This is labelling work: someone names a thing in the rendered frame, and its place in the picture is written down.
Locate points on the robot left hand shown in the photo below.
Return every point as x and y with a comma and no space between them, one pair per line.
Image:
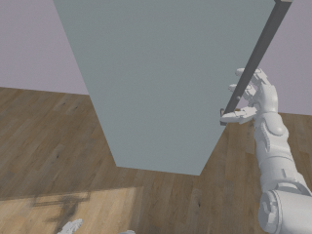
71,227

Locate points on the robot right hand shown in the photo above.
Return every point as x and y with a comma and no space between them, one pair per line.
265,99

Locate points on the fridge door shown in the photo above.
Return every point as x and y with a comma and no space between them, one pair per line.
158,71

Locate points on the robot right forearm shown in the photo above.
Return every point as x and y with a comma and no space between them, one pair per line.
273,154

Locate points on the right robot upper arm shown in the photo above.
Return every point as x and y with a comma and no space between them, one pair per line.
282,212

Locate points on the handle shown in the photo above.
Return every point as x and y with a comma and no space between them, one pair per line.
278,13

